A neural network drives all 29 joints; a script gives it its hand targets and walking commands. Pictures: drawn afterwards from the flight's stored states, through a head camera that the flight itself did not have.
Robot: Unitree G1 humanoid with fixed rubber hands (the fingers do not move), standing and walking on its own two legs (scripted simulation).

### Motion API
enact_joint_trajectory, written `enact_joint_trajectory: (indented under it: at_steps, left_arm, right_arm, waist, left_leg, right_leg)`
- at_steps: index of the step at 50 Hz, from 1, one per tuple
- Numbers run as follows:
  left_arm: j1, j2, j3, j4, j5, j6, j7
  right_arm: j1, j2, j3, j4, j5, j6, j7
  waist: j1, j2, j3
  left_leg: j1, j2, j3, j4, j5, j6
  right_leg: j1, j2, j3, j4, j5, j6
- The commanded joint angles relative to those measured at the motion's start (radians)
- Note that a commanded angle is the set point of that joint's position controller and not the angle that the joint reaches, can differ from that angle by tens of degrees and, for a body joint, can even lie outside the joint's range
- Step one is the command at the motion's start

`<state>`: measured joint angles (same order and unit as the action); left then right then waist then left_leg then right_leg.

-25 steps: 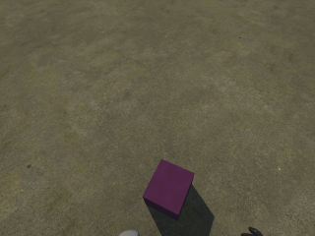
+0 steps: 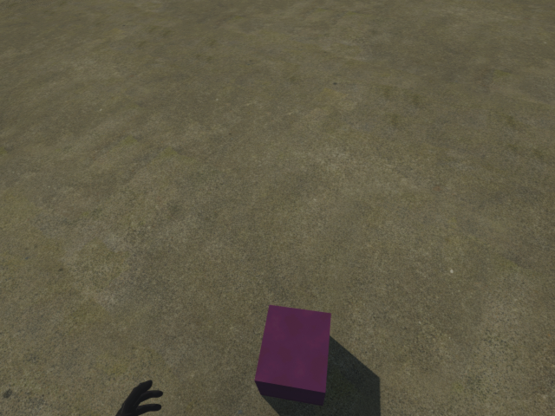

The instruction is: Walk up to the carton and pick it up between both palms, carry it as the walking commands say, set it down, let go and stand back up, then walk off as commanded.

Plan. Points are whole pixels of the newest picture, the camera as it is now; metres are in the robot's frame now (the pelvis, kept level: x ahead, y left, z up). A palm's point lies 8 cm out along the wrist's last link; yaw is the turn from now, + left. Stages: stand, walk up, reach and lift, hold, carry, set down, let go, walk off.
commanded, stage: walk up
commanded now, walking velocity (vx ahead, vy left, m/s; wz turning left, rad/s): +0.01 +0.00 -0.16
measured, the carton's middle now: (295, 354) +0.42 +0.01 -0.68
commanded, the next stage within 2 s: stand in 1.08 s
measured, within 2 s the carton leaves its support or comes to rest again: neither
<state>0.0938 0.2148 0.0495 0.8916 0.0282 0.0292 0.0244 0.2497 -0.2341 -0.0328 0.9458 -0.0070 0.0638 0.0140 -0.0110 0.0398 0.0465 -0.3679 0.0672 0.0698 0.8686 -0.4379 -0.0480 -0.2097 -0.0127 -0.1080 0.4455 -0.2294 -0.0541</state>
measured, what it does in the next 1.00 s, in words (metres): steps on the spot: left foot, then right foot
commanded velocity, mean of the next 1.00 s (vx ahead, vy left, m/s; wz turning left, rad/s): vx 0.00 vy -0.01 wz -0.12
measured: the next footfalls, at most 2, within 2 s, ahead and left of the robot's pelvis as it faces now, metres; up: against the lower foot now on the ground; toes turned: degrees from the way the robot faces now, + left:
left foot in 0.16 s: +0.07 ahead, +0.17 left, +0.00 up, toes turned +6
right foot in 0.62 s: -0.01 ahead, -0.08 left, +0.00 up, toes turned -7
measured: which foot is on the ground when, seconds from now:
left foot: up 0.00-0.14, down 0.16-0.64, up 0.66-0.86, down 0.88-1.00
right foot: down 0.00-0.18, up 0.20-0.60, down 0.62-1.00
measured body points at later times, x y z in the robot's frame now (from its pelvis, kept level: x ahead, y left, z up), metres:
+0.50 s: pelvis +0.00 +0.06 +0.00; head +0.02 +0.09 +0.45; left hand +0.08 +0.32 -0.16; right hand +0.03 -0.21 -0.11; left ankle +0.03 +0.17 -0.74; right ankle -0.07 -0.10 -0.69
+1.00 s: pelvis +0.00 +0.02 +0.00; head -0.01 +0.03 +0.45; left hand +0.06 +0.24 -0.16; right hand -0.01 -0.21 -0.15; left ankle +0.03 +0.15 -0.74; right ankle -0.05 -0.07 -0.74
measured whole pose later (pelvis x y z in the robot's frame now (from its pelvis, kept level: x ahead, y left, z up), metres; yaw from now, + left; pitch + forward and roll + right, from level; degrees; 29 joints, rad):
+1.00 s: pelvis +0.00 +0.02 +0.00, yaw -5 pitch -2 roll +0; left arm 0.22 0.16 0.01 1.07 0.01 0.01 0.02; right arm 0.27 -0.17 -0.01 1.07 -0.01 0.02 -0.02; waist -0.02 -0.02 0.01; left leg -0.17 0.05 0.06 0.39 -0.18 -0.02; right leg -0.06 0.02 -0.08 0.35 -0.26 -0.04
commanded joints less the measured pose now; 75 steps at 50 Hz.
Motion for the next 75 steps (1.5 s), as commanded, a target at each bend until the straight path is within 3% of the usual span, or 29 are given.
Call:
enact_joint_trajectory:
  at_steps: [1, 2, 5, 7, 8, 9, 10, 11, 15, 16, 18, 22, 26, 29, 31, 32, 33, 35, 36, 38, 39, 40, 44, 49, 52, 56, 57, 70, 75]
  left_arm:
    - [-0.030, 0.123, 0.026, -0.019, -0.014, 0.000, -0.008]
    - [-0.005, 0.137, 0.033, -0.002, -0.008, -0.006, -0.015]
    - [0.010, 0.193, 0.041, 0.032, -0.021, 0.000, -0.026]
    - [0.012, 0.139, 0.032, 0.000, -0.013, 0.008, -0.020]
    - [-0.003, 0.120, 0.028, -0.013, -0.022, 0.015, -0.022]
    - [0.024, 0.100, 0.029, -0.026, -0.017, 0.027, -0.024]
    - [0.019, 0.122, 0.048, -0.031, -0.004, 0.042, -0.030]
    - [0.010, 0.146, 0.053, -0.033, 0.002, 0.058, -0.027]
    - [0.070, 0.117, 0.057, 0.015, 0.004, 0.044, -0.056]
    - [0.072, 0.099, 0.051, 0.013, -0.009, 0.041, -0.052]
    - [0.096, 0.109, 0.055, 0.052, 0.000, 0.048, -0.052]
    - [0.028, 0.078, 0.025, 0.022, -0.015, 0.030, -0.040]
    - [0.138, 0.091, 0.020, 0.054, -0.028, 0.023, -0.026]
    - [0.152, 0.105, 0.012, 0.078, -0.028, -0.013, -0.024]
    - [0.163, 0.182, 0.033, 0.070, -0.018, -0.038, -0.009]
    - [0.165, 0.207, 0.036, 0.058, -0.010, -0.036, -0.015]
    - [0.205, 0.172, 0.025, 0.077, -0.008, -0.034, -0.017]
    - [0.202, 0.110, 0.008, 0.097, 0.006, -0.036, -0.004]
    - [0.103, 0.066, -0.012, 0.077, 0.006, -0.047, 0.000]
    - [0.114, 0.062, -0.020, 0.078, -0.003, -0.044, 0.010]
    - [0.100, 0.091, -0.014, 0.083, 0.002, -0.048, 0.012]
    - [0.136, 0.079, -0.018, 0.107, -0.001, -0.042, 0.013]
    - [0.104, 0.082, -0.015, 0.111, -0.017, -0.029, 0.005]
    - [0.137, 0.051, -0.017, 0.145, -0.017, -0.029, 0.004]
    - [0.193, 0.059, -0.016, 0.181, -0.004, -0.053, 0.004]
    - [0.218, 0.025, -0.021, 0.216, -0.019, -0.046, 0.010]
    - [0.242, 0.036, -0.024, 0.232, -0.017, -0.048, 0.005]
    - [0.319, -0.018, -0.040, 0.278, -0.014, -0.060, 0.018]
    - [0.279, -0.015, -0.035, 0.268, -0.007, -0.057, 0.019]
  right_arm:
    - [0.027, -0.084, -0.018, -0.042, 0.000, -0.029, -0.005]
    - [0.007, -0.083, -0.009, -0.039, -0.008, -0.034, -0.010]
    - [0.053, -0.084, -0.026, -0.053, -0.014, -0.047, -0.027]
    - [0.152, -0.083, -0.035, -0.030, -0.019, -0.048, -0.047]
    - [0.204, -0.113, -0.034, -0.016, -0.018, -0.056, -0.055]
    - [0.172, -0.203, -0.053, -0.038, -0.037, -0.064, -0.053]
    - [0.146, -0.248, -0.060, -0.079, -0.038, -0.061, -0.059]
    - [0.080, -0.216, -0.049, -0.087, -0.031, -0.061, -0.061]
    - [0.014, -0.157, -0.037, -0.123, -0.012, -0.074, -0.066]
    - [0.006, -0.158, -0.027, -0.116, -0.016, -0.084, -0.065]
    - [0.096, -0.175, -0.043, -0.084, -0.019, -0.082, -0.065]
    - [0.077, -0.124, -0.024, -0.074, -0.037, -0.073, -0.057]
    - [0.064, -0.187, -0.050, -0.051, -0.026, -0.067, -0.046]
    - [0.070, -0.187, -0.049, -0.036, -0.012, -0.051, -0.038]
    - [0.118, -0.075, -0.022, -0.034, 0.005, -0.050, -0.029]
    - [0.035, -0.051, -0.016, -0.071, 0.008, -0.041, -0.028]
    - [-0.010, -0.078, -0.031, -0.070, -0.002, -0.029, -0.025]
    - [-0.030, -0.061, -0.020, -0.031, -0.001, -0.020, -0.028]
    - [0.032, -0.031, -0.006, 0.005, 0.011, -0.022, -0.017]
    - [0.069, -0.054, -0.009, 0.025, 0.006, -0.027, -0.014]
    - [0.034, -0.049, -0.008, 0.037, 0.009, -0.032, -0.023]
    - [0.014, -0.036, -0.003, 0.035, 0.005, -0.038, -0.026]
    - [0.061, -0.050, 0.001, 0.088, -0.004, -0.052, -0.037]
    - [0.060, -0.019, 0.016, 0.129, -0.007, -0.050, -0.037]
    - [0.037, -0.026, 0.011, 0.129, 0.000, -0.060, -0.046]
    - [0.052, -0.021, 0.010, 0.144, -0.002, -0.068, -0.046]
    - [0.070, -0.010, 0.020, 0.150, -0.003, -0.064, -0.043]
    - [0.127, 0.032, 0.020, 0.208, 0.004, -0.068, -0.050]
    - [0.108, -0.002, 0.011, 0.209, -0.001, -0.068, -0.053]
  waist:
    - [-0.004, -0.168, -0.027]
    - [0.034, -0.159, -0.057]
    - [0.019, -0.180, -0.062]
    - [-0.036, -0.082, -0.050]
    - [-0.046, 0.036, -0.039]
    - [-0.032, 0.247, 0.019]
    - [-0.039, 0.246, 0.037]
    - [-0.025, 0.214, 0.024]
    - [0.008, 0.101, -0.024]
    - [0.017, 0.155, -0.041]
    - [-0.014, 0.146, -0.097]
    - [-0.037, 0.174, -0.040]
    - [-0.017, 0.238, -0.133]
    - [-0.007, 0.164, -0.072]
    - [-0.029, -0.139, -0.070]
    - [0.004, -0.251, -0.036]
    - [0.048, -0.204, -0.031]
    - [0.046, -0.277, 0.048]
    - [-0.010, -0.314, 0.020]
    - [-0.017, -0.194, -0.055]
    - [-0.007, -0.270, -0.070]
    - [0.015, -0.177, -0.112]
    - [-0.030, -0.076, -0.035]
    - [0.007, 0.096, 0.101]
    - [0.001, -0.010, 0.008]
    - [0.014, 0.025, 0.008]
    - [0.005, -0.048, 0.007]
    - [0.001, -0.062, 0.028]
    - [-0.009, -0.065, 0.073]
  left_leg:
    - [-0.027, 0.019, -0.001, -0.086, 0.103, -0.005]
    - [0.008, 0.004, 0.015, -0.155, 0.118, -0.015]
    - [0.117, 0.013, 0.030, -0.242, 0.187, -0.013]
    - [0.235, 0.042, 0.014, -0.396, 0.283, 0.009]
    - [0.216, 0.141, -0.093, -0.488, 0.351, 0.024]
    - [0.130, 0.306, -0.327, -0.629, 0.295, 0.090]
    - [0.034, 0.415, -0.421, -0.682, 0.339, 0.180]
    - [0.035, 0.423, -0.400, -0.689, 0.240, 0.222]
    - [0.091, 0.225, -0.172, -0.650, 0.120, 0.126]
    - [0.080, 0.194, -0.130, -0.650, 0.086, 0.118]
    - [0.229, 0.269, -0.192, -0.651, 0.046, 0.126]
    - [0.184, 0.185, -0.099, -0.644, 0.219, 0.163]
    - [0.316, 0.241, -0.094, -0.530, 0.434, 0.182]
    - [0.228, 0.208, -0.041, -0.458, 0.585, 0.125]
    - [0.040, 0.079, 0.025, -0.371, 0.329, 0.016]
    - [-0.043, 0.019, 0.065, -0.329, 0.125, -0.007]
    - [-0.054, 0.023, 0.044, -0.240, -0.025, -0.018]
    - [-0.039, 0.054, -0.022, -0.189, -0.012, 0.007]
    - [-0.013, 0.040, -0.047, -0.240, 0.024, 0.017]
    - [-0.011, -0.014, 0.001, -0.226, 0.085, 0.019]
    - [0.038, -0.010, -0.024, -0.250, 0.093, 0.022]
    - [0.084, -0.014, -0.018, -0.341, 0.137, 0.026]
    - [0.310, 0.056, -0.054, -0.541, 0.368, 0.048]
    - [0.115, 0.070, -0.146, -0.624, 0.311, 0.062]
    - [0.250, 0.070, -0.095, -0.560, 0.455, 0.066]
    - [0.222, 0.070, -0.068, -0.554, 0.371, 0.050]
    - [0.242, 0.070, -0.090, -0.568, 0.338, 0.055]
    - [0.236, 0.066, -0.048, -0.541, 0.409, 0.053]
    - [0.236, 0.075, -0.063, -0.535, 0.400, 0.062]
  right_leg:
    - [0.052, -0.185, 0.103, -0.214, 0.149, -0.061]
    - [0.098, -0.169, 0.101, -0.208, 0.147, -0.054]
    - [-0.020, -0.175, 0.132, -0.144, 0.021, -0.052]
    - [-0.115, -0.147, 0.116, -0.046, -0.038, -0.008]
    - [-0.142, -0.076, 0.047, 0.065, -0.113, 0.023]
    - [-0.211, 0.039, 0.006, 0.287, -0.238, 0.082]
    - [-0.221, 0.036, 0.110, 0.505, -0.322, 0.091]
    - [-0.226, 0.023, 0.150, 0.606, -0.306, 0.106]
    - [-0.254, -0.002, 0.156, 0.679, -0.121, 0.096]
    - [-0.222, -0.007, 0.128, 0.595, -0.093, 0.095]
    - [-0.287, 0.016, 0.110, 0.609, -0.128, 0.109]
    - [-0.177, 0.020, 0.087, 0.321, -0.193, 0.133]
    - [-0.122, 0.024, 0.074, 0.171, -0.223, 0.115]
    - [0.013, 0.005, 0.027, -0.153, 0.001, 0.098]
    - [0.171, -0.213, 0.304, -0.223, 0.284, 0.047]
    - [0.177, -0.279, 0.361, -0.201, 0.447, -0.013]
    - [0.159, -0.283, 0.336, -0.183, 0.481, -0.048]
    - [0.074, -0.244, 0.282, -0.193, 0.461, -0.065]
    - [0.124, -0.190, 0.153, -0.197, 0.549, -0.054]
    - [0.226, -0.164, 0.107, -0.158, 0.652, -0.048]
    - [0.206, -0.178, 0.120, -0.136, 0.677, -0.050]
    - [0.212, -0.162, 0.129, -0.122, 0.555, -0.035]
    - [0.016, -0.121, 0.133, -0.182, 0.040, 0.006]
    - [0.106, -0.083, 0.120, -0.180, 0.038, 0.045]
    - [0.083, -0.093, 0.132, -0.183, 0.123, 0.031]
    - [0.094, -0.089, 0.141, -0.206, 0.085, 0.032]
    - [0.098, -0.091, 0.117, -0.197, 0.061, 0.035]
    - [0.112, -0.104, 0.126, -0.175, 0.255, 0.034]
    - [0.055, -0.098, 0.121, -0.181, 0.173, 0.027]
